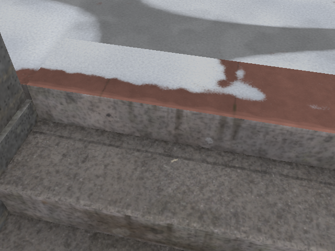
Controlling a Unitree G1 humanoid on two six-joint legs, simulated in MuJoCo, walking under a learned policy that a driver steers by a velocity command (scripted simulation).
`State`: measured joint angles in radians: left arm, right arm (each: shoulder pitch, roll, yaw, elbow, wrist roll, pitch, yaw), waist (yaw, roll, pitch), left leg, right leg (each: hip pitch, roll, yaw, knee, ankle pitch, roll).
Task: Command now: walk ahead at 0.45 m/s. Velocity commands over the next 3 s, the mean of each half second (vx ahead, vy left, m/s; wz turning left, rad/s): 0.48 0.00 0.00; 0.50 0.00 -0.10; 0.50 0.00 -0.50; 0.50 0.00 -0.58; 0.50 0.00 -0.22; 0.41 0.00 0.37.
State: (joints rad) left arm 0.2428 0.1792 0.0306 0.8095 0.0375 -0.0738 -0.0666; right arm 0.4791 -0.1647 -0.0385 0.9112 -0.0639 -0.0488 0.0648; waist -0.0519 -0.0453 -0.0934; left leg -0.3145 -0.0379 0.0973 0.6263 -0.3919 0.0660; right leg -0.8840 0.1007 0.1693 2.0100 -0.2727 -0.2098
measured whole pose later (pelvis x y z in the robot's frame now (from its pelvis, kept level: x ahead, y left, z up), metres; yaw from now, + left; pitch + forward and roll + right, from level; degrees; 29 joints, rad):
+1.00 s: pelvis +0.61 +0.04 +0.32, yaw -4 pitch +6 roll +4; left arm 0.25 0.22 0.03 0.99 0.03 -0.06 -0.10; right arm 0.30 -0.20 -0.01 1.11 -0.05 -0.05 0.06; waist 0.00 -0.05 -0.08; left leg -0.49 -0.04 0.17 0.75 -0.34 0.08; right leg -1.09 0.01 0.21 2.09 -0.04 -0.26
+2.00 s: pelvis +1.19 -0.05 +0.54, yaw -38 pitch +2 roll +1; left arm 0.11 0.25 0.05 0.83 0.05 -0.09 -0.13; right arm 0.43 -0.18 -0.02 0.84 -0.07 -0.13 -0.02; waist -0.10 -0.05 -0.08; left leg -0.13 0.02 0.18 0.35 -0.24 0.03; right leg -0.82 -0.06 0.04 1.19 0.00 -0.03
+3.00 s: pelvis +1.60 -0.33 +0.53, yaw -29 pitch +5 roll -1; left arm 0.11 0.27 0.06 0.73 0.01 -0.07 0.04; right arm 0.20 -0.26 -0.08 0.73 0.00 -0.04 0.01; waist -0.02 -0.02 0.05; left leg -0.42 -0.09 -0.02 0.47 -0.12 0.10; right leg -0.62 -0.05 0.05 1.24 -0.40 0.04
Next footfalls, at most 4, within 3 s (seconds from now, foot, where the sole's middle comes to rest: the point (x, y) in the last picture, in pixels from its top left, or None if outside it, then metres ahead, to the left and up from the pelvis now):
0.26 right None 0.29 -0.09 -0.59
0.78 left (125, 176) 0.66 0.13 -0.42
1.28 right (194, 80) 0.96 -0.12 -0.25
1.74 left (148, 36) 1.26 0.04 -0.25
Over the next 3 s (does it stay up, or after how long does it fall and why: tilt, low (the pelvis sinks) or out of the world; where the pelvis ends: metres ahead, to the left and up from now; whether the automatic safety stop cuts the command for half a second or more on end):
stays up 1.60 -0.33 0.53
